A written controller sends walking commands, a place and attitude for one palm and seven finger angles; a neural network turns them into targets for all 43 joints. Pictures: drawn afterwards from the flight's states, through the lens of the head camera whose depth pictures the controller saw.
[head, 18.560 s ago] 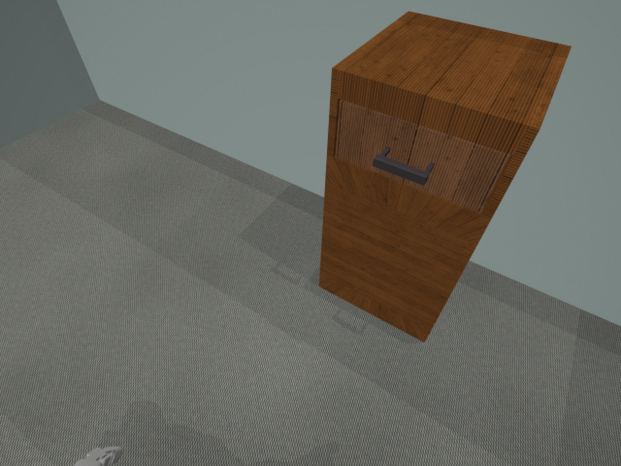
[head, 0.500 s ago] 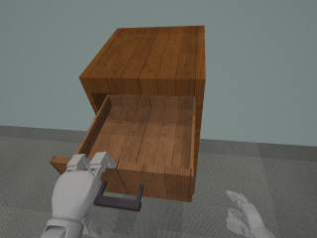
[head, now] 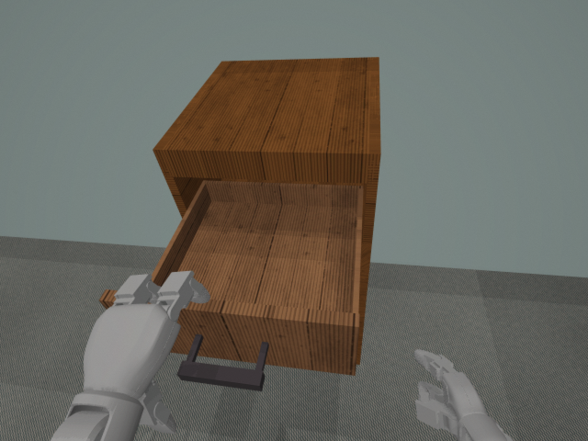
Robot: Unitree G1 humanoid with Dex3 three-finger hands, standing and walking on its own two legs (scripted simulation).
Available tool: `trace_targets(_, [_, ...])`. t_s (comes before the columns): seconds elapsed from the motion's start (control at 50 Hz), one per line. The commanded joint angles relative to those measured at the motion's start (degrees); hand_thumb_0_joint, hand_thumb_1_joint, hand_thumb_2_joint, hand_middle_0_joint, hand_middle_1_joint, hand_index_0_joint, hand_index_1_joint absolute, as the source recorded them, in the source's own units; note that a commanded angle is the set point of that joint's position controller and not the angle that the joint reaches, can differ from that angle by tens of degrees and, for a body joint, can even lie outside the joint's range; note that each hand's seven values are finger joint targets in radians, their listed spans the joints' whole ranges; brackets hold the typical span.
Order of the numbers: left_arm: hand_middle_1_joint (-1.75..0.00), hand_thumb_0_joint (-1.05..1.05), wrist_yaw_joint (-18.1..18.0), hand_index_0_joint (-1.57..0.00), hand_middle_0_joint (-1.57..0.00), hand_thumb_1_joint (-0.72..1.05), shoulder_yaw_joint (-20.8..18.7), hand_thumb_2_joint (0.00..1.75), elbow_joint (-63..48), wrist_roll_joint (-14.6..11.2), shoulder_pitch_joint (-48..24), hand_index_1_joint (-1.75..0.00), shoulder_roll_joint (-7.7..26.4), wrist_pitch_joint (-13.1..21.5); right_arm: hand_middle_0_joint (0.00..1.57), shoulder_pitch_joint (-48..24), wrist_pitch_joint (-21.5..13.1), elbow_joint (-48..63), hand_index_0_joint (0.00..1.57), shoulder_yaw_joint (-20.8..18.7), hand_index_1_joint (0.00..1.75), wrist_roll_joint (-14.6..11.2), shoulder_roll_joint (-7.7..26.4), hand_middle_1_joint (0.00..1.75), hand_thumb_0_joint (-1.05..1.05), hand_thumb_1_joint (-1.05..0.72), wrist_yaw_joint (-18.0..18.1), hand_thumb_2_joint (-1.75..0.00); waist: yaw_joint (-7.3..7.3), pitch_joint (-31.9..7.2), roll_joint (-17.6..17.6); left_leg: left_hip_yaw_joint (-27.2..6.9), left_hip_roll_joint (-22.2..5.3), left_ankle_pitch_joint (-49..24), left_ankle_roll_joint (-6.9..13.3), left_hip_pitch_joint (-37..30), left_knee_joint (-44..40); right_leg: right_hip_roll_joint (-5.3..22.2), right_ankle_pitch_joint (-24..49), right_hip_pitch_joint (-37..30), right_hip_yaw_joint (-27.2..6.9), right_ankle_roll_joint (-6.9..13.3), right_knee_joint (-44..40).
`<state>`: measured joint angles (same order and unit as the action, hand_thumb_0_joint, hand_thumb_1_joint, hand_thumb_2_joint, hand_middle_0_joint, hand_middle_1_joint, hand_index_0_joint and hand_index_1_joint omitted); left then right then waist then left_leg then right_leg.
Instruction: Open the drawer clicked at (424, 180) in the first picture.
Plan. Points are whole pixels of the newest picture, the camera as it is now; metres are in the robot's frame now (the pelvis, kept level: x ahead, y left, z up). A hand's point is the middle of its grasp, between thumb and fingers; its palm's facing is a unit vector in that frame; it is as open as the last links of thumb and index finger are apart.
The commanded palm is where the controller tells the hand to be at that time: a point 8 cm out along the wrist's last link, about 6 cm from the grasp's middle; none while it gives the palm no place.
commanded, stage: draw the hand back to the body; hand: left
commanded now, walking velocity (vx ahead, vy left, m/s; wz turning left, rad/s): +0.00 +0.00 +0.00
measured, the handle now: (225, 360) +0.24 +0.16 -0.04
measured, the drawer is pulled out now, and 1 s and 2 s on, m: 0.30 0.30 0.30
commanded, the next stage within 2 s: step back with the hand held close in 1.46 s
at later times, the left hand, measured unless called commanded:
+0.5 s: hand (114, 352) +0.17 +0.23 +0.11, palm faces +0.10 -0.32 -0.94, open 13.9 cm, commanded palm +0.14 +0.24 +0.18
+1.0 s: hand (90, 316) +0.19 +0.24 +0.16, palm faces +0.36 -0.85 -0.39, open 11.0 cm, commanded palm +0.13 +0.29 +0.19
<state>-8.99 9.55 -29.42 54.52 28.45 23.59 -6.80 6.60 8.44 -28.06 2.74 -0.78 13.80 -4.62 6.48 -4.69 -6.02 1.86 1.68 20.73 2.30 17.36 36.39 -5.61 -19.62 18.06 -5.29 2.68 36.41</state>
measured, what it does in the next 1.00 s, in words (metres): stands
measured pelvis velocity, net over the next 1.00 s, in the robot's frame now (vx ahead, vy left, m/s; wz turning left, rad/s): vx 0.02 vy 0.02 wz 0.07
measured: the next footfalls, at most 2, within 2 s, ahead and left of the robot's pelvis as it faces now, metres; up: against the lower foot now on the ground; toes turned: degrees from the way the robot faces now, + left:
none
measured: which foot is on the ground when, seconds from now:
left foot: down 0.00-1.00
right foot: down 0.00-1.00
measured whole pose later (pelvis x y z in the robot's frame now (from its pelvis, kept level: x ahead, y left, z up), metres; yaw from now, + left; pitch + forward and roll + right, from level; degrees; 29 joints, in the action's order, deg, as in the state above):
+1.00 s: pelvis +0.02 +0.02 +0.01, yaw +4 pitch +0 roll -1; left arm -5.7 -13.0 -32.4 -3.7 34.1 19.5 5.7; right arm 11.5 -6.7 -34.2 1.9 -0.9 12.1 3.7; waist 2.5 -0.5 -2.9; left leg -1.8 3.7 18.2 3.4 10.4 29.2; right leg -3.2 -17.3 8.8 -2.2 1.3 26.5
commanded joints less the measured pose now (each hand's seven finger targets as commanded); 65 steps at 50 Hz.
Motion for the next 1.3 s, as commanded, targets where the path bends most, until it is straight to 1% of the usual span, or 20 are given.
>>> trace_targets(0.0, [-1.20,0.00,-2.6,-0.30,-0.30,-0.50,-9.2,0.30,-11.3,-0.4,-5.2,-1.20,7.9,0.8,0.20,-10.8,-3.1,9.5,0.20,-2.5,0.30,-0.3,4.5,0.30,0.00,-0.90,0.8,-0.90,-0.46,-4.7,5.1,-2.4,-2.0,-15.2,-0.6,-4.8,-3.8,3.9,12.4,0.0,-4.4,0.7,-8.4])
trace_targets(0.08, [-1.20,0.00,-0.5,-0.30,-0.30,-0.50,-8.2,0.30,-10.9,-1.8,-5.9,-1.20,7.6,0.8,0.20,-10.5,-3.0,9.2,0.20,-2.8,0.30,-0.1,4.7,0.30,0.00,-0.90,1.5,-0.90,-0.95,-3.0,5.2,-2.4,-1.9,-14.2,-0.1,-5.4,-4.8,3.9,10.3,0.5,-3.3,0.4,-9.8])
trace_targets(0.18, [-1.20,0.00,0.0,-0.30,-0.30,-0.50,-11.4,0.30,-11.1,-2.4,-2.8,-1.20,9.9,2.4,0.20,-9.6,-3.4,9.6,0.20,-2.7,0.30,0.0,5.2,0.30,0.00,-0.90,2.1,-0.90,-0.16,-3.7,5.1,-2.5,-2.2,-15.6,-0.4,-5.3,-5.4,3.9,12.0,-1.1,-2.7,0.5,-9.6])
trace_targets(0.22, [-1.20,0.00,-0.6,-0.30,-0.30,-0.50,-15.4,0.30,-11.2,-3.1,-2.9,-1.20,12.9,2.8,0.20,-11.0,-3.5,9.6,0.20,-2.3,0.30,-0.6,5.7,0.30,0.00,-0.90,2.4,-0.90,-0.26,-3.6,4.7,-2.9,-2.3,-15.0,-0.7,-5.0,-6.0,4.1,12.9,-1.9,-3.3,0.5,-9.6])
trace_targets(0.24, [-1.20,0.00,-0.6,-0.30,-0.30,-0.50,-14.1,0.30,-11.6,-2.6,-2.3,-1.20,11.4,2.6,0.20,-9.9,-3.4,9.9,0.20,-2.3,0.30,-0.2,5.2,0.30,0.00,-0.90,2.3,-0.90,0.34,-4.4,4.2,-2.7,-2.4,-15.0,-0.5,-4.8,-6.1,4.3,11.6,-2.0,-2.0,0.4,-9.4])
trace_targets(0.32, [-1.20,0.00,-0.9,-0.30,-0.30,-0.50,-17.9,0.30,-12.2,-4.4,-1.1,-1.20,13.8,3.5,0.20,-10.6,-3.9,9.5,0.20,-2.7,0.30,-0.6,6.1,0.30,0.00,-0.90,2.7,-0.90,-0.21,-4.8,3.7,-3.0,-2.3,-16.7,-0.8,-5.9,-6.0,4.2,15.4,-2.4,-3.2,0.4,-9.5])
trace_targets(0.44, [-1.20,0.00,0.1,-0.30,-0.30,-0.50,-16.9,0.30,-13.9,-5.3,0.6,-1.20,12.9,4.1,0.20,-8.5,-3.9,9.9,0.20,-2.9,0.30,-0.4,6.2,0.30,0.00,-0.90,3.0,-0.90,-0.33,-4.7,3.1,-3.1,-3.0,-17.5,-0.7,-5.9,-6.6,4.6,13.6,-1.5,-0.1,-0.2,-9.4])
trace_targets(0.46, [-1.18,0.00,2.0,-0.30,-0.30,-0.47,-10.4,0.32,-14.4,-48.2,-2.1,-1.18,-11.2,7.9,0.20,-5.7,-8.4,11.9,0.20,-2.8,0.30,-1.7,0.4,0.30,0.00,-0.90,4.8,-0.90,-6.81,-0.5,8.5,-4.0,-4.0,-14.2,1.2,-12.9,-7.5,4.0,11.1,-3.9,5.3,-0.7,-9.1])
trace_targets(0.48, [-1.15,0.00,1.8,-0.29,-0.29,-0.43,-14.5,0.33,-10.9,-50.1,3.0,-1.15,-4.0,10.0,0.20,-3.6,-11.5,10.3,0.20,-3.2,0.30,-1.4,2.5,0.30,0.00,-0.90,6.3,-0.90,-5.45,0.6,9.4,-5.2,-5.3,-13.2,0.8,-12.3,-8.5,4.1,7.5,-2.9,4.9,-0.8,-9.2])
trace_targets(0.52, [-1.11,0.00,1.0,-0.29,-0.29,-0.36,-22.7,0.36,-16.7,-55.0,2.7,-1.11,3.7,13.0,0.20,-4.3,-13.8,8.9,0.20,-2.4,0.30,-0.7,3.7,0.30,0.00,-0.90,8.9,-0.90,-3.55,-0.3,7.9,-5.2,-4.7,-13.1,-0.1,-11.4,-10.1,4.8,8.5,-5.0,4.7,-0.9,-10.8])
trace_targets(0.54, [-1.09,0.00,0.9,-0.29,-0.29,-0.32,-20.7,0.37,-22.3,-55.4,0.0,-1.09,1.9,14.6,0.20,-2.8,-15.4,9.1,0.20,-1.9,0.30,-0.2,3.2,0.30,0.00,-0.90,9.4,-0.90,-3.81,-2.7,3.7,-5.2,-4.4,-15.5,-0.4,-11.3,-10.3,5.6,10.3,-6.7,5.0,-0.8,-10.4])
trace_targets(0.66, [-0.95,0.00,1.3,-0.27,-0.27,-0.12,-22.0,0.47,-16.7,-56.9,2.2,-0.95,0.1,16.1,0.20,-1.6,-18.8,5.2,0.20,-1.8,0.30,0.1,3.2,0.30,0.00,-0.90,9.1,-0.90,-4.08,3.4,-0.5,-5.7,-4.6,-18.4,-2.3,-8.3,-11.4,5.8,12.1,-6.5,5.6,-0.2,-11.6])
trace_targets(0.74, [-0.86,0.00,1.9,-0.26,-0.26,0.02,-23.9,0.52,-14.0,-57.8,3.0,-0.86,0.1,16.4,0.20,-2.3,-18.6,4.4,0.20,-2.5,0.30,0.1,3.6,0.30,0.00,-0.90,8.8,-0.90,-3.86,2.7,3.2,-5.7,-4.6,-17.5,-2.1,-7.8,-11.7,5.6,12.6,-7.5,5.7,-0.3,-12.1])
trace_targets(0.8, [-0.80,0.00,2.2,-0.25,-0.25,0.13,-25.4,0.57,-16.0,-58.0,3.1,-0.80,1.3,16.7,0.20,-2.4,-18.8,4.3,0.20,-2.7,0.30,0.1,3.8,0.30,0.00,-0.90,8.6,-0.90,-3.56,-1.1,2.2,-5.4,-4.6,-22.0,-2.4,-9.5,-11.1,5.9,15.7,-9.0,5.6,-0.4,-11.6])
trace_targets(0.92, [-0.66,0.00,2.0,-0.24,-0.24,0.34,-29.4,0.66,-16.1,-58.3,3.6,-0.66,3.8,16.4,0.20,-2.7,-18.4,3.5,0.20,-3.4,0.30,-0.2,4.1,0.30,0.00,-0.90,8.8,-0.90,-3.43,-2.6,1.8,-5.1,-4.5,-26.3,-2.7,-10.8,-10.4,5.8,18.8,-9.4,5.3,-0.6,-12.1])
trace_targets(1.0, [-0.57,0.00,2.0,-0.23,-0.23,0.48,-30.7,0.72,-13.8,-58.6,3.8,-0.57,4.1,16.0,0.20,-2.5,-17.3,3.3,0.20,-3.6,0.30,-0.5,4.0,0.30,0.00,-0.90,9.0,-0.90,-3.61,-1.9,3.7,-4.8,-4.6,-26.3,-2.7,-10.8,-10.3,5.9,19.0,-8.5,5.5,-0.9,-12.1])
trace_targets(1.08, [-0.48,0.00,1.8,-0.22,-0.22,0.62,-32.1,0.78,-13.4,-58.7,3.8,-0.48,4.8,16.1,0.20,-2.6,-17.2,2.9,0.20,-3.7,0.30,-0.7,3.9,0.30,0.00,-0.90,9.0,-0.90,-3.48,-1.9,0.9,-4.8,-4.5,-28.3,-2.9,-11.4,-10.2,6.0,19.8,-8.7,5.6,-0.9,-12.2])
trace_targets(1.14, [-0.41,0.00,1.6,-0.21,-0.21,0.73,-34.0,0.82,-12.6,-59.0,3.2,-0.41,6.2,15.8,0.20,-3.0,-16.9,2.6,0.20,-3.8,0.30,-0.7,3.9,0.30,0.00,-0.90,9.2,-0.90,-3.38,-1.9,2.2,-4.5,-4.3,-28.1,-2.6,-11.3,-10.2,6.0,21.1,-9.1,5.5,-1.0,-12.6])
trace_targets(1.18, [-0.37,0.00,2.0,-0.21,-0.21,0.80,-32.0,0.86,-10.9,-59.2,3.6,-0.37,4.1,15.5,0.20,-3.3,-16.4,2.7,0.20,-3.8,0.30,-0.7,4.0,0.30,0.00,-0.90,9.1,-0.90,-3.71,-0.5,3.9,-4.3,-4.2,-25.8,-2.2,-10.7,-10.4,6.1,20.3,-8.4,5.6,-1.2,-12.8])
trace_targets(1.28, [-0.30,0.00,1.7,-0.20,-0.20,0.90,-32.3,0.90,-11.7,-59.0,3.0,-0.30,5.1,15.8,0.20,-3.7,-16.6,2.8,0.20,-3.7,0.30,-0.7,4.0,0.30,0.00,-0.90,9.2,-0.90,-3.46,-0.8,3.4,-4.4,-3.9,-23.0,-1.9,-10.7,-10.8,6.1,18.7,-8.5,5.3,-1.1,-13.2])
